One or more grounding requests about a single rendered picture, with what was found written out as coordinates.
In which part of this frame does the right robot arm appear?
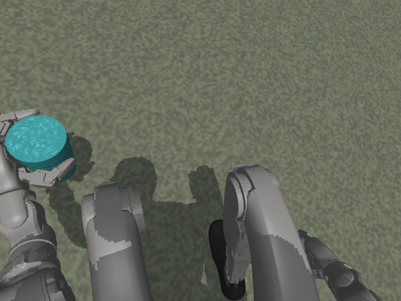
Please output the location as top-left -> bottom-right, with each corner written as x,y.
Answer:
323,261 -> 383,301

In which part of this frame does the right robot foot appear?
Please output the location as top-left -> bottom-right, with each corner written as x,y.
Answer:
209,219 -> 246,301

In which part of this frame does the left robot arm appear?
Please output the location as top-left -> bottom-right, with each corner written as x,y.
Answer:
0,188 -> 76,301

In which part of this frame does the left robot hand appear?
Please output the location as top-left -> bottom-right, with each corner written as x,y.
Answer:
0,109 -> 77,194

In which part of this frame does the right robot hand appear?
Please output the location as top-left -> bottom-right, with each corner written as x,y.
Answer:
298,229 -> 339,280

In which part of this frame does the cup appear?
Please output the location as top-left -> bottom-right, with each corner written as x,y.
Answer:
5,115 -> 76,182

